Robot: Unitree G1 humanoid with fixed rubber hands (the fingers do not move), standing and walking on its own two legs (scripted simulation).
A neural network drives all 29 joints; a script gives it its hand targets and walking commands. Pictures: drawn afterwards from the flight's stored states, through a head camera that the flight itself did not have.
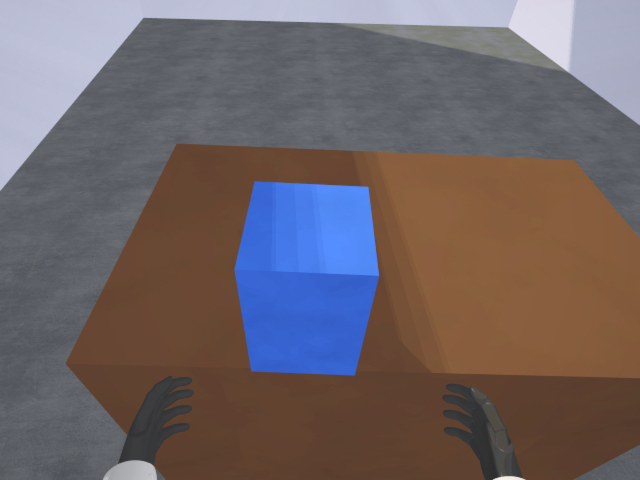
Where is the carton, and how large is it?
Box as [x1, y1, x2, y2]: [234, 181, 378, 375]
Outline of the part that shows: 255,181 234,269 251,370 354,375 378,277 368,188 360,186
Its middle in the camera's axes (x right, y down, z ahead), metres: -0.02 +0.07 +0.57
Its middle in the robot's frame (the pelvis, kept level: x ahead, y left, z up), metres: +0.37 +0.05 +0.03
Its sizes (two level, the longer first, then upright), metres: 0.162 0.160 0.241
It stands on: a pedestal, 0.69 m high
